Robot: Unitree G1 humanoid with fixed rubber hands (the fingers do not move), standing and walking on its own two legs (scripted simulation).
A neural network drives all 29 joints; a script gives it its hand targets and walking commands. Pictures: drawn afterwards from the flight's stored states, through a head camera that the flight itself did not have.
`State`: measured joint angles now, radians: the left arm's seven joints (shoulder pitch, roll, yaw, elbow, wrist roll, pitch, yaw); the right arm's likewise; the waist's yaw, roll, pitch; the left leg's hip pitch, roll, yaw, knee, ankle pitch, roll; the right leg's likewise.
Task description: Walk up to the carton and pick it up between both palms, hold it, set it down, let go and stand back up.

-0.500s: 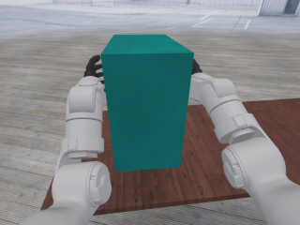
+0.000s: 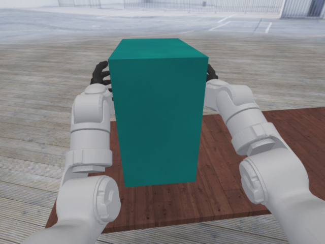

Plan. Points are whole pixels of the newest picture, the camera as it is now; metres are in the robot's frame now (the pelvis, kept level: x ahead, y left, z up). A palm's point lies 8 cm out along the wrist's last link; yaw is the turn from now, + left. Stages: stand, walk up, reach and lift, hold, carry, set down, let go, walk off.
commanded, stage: hold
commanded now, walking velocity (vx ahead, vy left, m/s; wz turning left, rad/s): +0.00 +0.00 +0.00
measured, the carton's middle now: (155, 102) +0.41 +0.00 +0.24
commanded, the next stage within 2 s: set down in 0.02 s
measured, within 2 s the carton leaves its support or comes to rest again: neither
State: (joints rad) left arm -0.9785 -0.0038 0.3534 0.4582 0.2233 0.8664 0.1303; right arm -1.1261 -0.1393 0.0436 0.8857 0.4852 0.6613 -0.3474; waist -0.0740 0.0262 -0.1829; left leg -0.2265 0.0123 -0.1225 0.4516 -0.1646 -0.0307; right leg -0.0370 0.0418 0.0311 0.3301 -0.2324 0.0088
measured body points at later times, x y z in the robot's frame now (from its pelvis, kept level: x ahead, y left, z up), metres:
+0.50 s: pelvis +0.01 +0.00 +0.00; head -0.09 +0.03 +0.44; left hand +0.40 +0.14 +0.31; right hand +0.39 -0.12 +0.29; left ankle +0.05 +0.13 -0.74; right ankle -0.03 -0.13 -0.74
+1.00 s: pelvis +0.00 +0.01 +0.00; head -0.04 +0.05 +0.45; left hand +0.43 +0.11 +0.24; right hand +0.40 -0.15 +0.20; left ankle +0.05 +0.13 -0.74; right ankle -0.03 -0.13 -0.74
